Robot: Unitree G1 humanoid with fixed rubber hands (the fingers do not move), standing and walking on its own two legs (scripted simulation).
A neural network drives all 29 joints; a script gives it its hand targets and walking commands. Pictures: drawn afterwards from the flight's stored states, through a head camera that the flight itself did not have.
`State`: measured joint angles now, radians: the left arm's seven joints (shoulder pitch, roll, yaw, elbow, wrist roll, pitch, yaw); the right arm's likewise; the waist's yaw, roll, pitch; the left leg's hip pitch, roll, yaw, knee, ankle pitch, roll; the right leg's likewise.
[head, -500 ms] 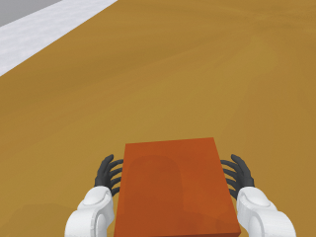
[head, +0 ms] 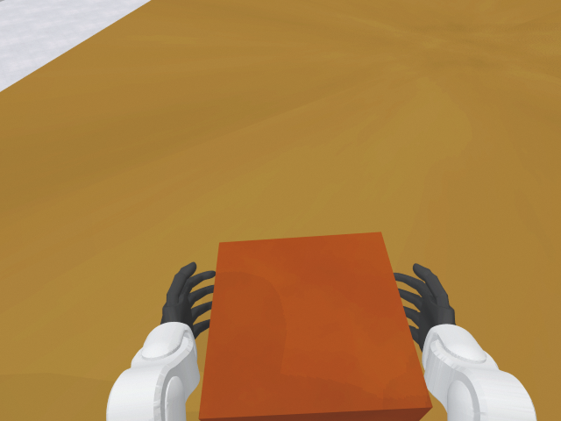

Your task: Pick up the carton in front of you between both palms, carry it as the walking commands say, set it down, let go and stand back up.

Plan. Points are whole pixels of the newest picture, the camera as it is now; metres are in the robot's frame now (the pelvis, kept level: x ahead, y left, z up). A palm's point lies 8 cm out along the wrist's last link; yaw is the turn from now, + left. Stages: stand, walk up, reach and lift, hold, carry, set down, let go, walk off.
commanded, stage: carry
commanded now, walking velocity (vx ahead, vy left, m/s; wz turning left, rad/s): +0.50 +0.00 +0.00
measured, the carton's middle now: (307, 351) +0.23 -0.01 +0.01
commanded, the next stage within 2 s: none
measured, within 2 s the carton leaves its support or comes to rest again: neither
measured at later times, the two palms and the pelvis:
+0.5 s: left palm (222, 183) +0.52 +0.13 +0.07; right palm (379, 180) +0.54 -0.17 +0.06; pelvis +0.31 -0.03 +0.00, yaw +3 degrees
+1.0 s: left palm (221, 152) +0.63 +0.14 +0.06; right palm (363, 152) +0.63 -0.16 +0.06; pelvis +0.41 +0.00 -0.02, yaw +0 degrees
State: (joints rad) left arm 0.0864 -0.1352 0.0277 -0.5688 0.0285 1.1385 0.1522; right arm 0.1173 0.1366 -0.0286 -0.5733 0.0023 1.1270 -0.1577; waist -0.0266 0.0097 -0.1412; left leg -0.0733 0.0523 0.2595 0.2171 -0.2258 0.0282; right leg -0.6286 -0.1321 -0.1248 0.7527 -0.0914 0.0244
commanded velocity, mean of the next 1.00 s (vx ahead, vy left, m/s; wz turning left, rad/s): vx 0.07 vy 0.00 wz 0.00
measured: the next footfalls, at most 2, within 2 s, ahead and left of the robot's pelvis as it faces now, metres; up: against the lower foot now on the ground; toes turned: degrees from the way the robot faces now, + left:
right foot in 0.18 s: +0.34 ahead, -0.13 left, +0.00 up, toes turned -10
left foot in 0.56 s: +0.46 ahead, +0.11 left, +0.00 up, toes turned -17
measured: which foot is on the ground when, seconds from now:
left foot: down 0.00-0.20, up 0.22-0.54, down 0.56-1.00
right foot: up 0.00-0.16, down 0.18-1.00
